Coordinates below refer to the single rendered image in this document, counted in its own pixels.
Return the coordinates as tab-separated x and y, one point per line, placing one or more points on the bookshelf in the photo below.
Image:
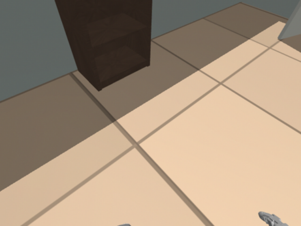
109	39

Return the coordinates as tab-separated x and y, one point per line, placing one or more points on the right robot hand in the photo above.
271	220

